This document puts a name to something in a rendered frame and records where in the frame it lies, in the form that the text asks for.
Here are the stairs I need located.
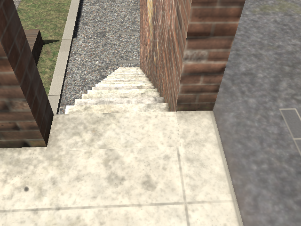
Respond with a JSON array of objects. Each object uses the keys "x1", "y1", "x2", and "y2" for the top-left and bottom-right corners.
[{"x1": 65, "y1": 67, "x2": 170, "y2": 114}]

